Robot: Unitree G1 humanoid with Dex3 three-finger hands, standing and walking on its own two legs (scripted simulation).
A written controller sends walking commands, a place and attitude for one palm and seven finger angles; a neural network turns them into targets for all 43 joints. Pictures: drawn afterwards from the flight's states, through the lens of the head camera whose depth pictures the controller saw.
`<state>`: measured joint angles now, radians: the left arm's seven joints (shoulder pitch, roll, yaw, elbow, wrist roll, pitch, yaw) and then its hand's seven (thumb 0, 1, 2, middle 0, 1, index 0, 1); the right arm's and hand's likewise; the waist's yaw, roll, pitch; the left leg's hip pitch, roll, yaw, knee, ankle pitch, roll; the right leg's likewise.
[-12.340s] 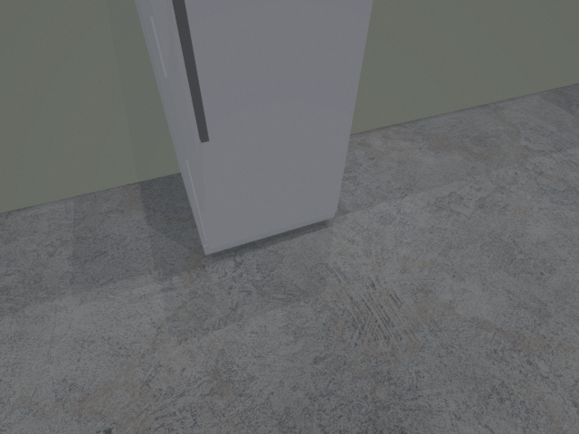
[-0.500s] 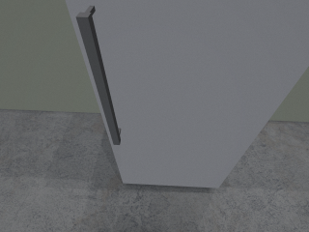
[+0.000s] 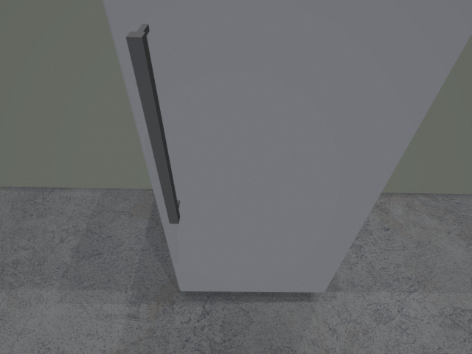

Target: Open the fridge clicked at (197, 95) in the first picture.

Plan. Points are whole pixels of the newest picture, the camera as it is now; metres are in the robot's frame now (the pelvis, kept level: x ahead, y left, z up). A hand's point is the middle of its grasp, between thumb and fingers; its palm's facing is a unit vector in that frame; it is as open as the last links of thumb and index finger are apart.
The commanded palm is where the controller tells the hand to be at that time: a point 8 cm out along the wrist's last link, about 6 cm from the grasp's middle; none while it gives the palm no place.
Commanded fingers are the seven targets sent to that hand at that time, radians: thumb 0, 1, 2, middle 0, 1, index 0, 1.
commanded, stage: come to a stop and stand still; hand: left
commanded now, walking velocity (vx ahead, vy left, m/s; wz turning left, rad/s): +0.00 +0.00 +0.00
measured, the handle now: (162, 145) +0.49 +0.17 +0.11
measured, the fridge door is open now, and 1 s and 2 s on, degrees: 0 0 0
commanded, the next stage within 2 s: look again from close up in 0.50 s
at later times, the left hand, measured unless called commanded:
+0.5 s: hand out of the picture +0.01 +0.24 -0.17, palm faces -0.03 -0.96 -0.28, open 7.4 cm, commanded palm none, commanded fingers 0.00 0.90 0.90 -0.20 -0.30 -0.20 -0.30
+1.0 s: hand out of the picture +0.06 +0.25 -0.16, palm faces -0.03 -0.95 -0.31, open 7.4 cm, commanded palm none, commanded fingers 0.00 0.90 0.90 -0.20 -0.30 -0.20 -0.30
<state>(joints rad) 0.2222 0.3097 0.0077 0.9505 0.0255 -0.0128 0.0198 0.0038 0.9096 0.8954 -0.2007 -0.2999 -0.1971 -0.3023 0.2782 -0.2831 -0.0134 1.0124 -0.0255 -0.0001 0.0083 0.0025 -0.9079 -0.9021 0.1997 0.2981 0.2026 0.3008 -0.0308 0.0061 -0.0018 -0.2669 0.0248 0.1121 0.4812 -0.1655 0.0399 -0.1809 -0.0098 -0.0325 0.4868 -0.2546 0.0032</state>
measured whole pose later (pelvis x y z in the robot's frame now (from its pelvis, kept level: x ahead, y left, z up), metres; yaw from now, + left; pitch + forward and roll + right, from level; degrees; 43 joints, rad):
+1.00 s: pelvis +0.02 +0.02 +0.01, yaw +1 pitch -2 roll +0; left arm 0.21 0.30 -0.01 1.07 0.03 -0.01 0.02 0.00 0.91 0.90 -0.20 -0.30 -0.20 -0.30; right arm 0.15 -0.29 -0.01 1.09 -0.01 0.00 0.02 0.00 -0.91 -0.90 0.20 0.30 0.20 0.30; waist 0.00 0.00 0.04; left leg -0.19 -0.02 0.12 0.35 -0.12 0.06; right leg -0.10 -0.05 -0.03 0.36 -0.22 0.04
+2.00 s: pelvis +0.00 -0.03 -0.08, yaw +2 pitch +11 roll -1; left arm 0.34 0.30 0.36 0.33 -0.39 -0.52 -0.55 0.01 0.66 0.79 -0.22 -0.46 -0.22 -0.46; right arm 0.17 -0.27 -0.03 0.55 0.03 -0.28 -0.02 0.01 -0.90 -0.90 0.20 0.30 0.20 0.30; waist 0.02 -0.01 -0.12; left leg -0.86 0.06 0.04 1.09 -0.41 0.01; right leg -0.75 0.00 -0.09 1.10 -0.55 -0.04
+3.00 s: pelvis +0.01 +0.01 -0.03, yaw +3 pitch +5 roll -3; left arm 0.12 0.40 0.39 0.18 -0.35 -0.17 -0.45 -0.01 -0.45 0.32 -0.30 -1.17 -0.29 -1.17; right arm 0.25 -0.25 0.07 0.57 0.05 -0.26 -0.10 0.01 -0.90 -0.90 0.20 0.30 0.21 0.30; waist 0.02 0.02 -0.07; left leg -0.59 0.03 0.04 0.83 -0.33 0.05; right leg -0.45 -0.01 -0.09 0.77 -0.41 0.01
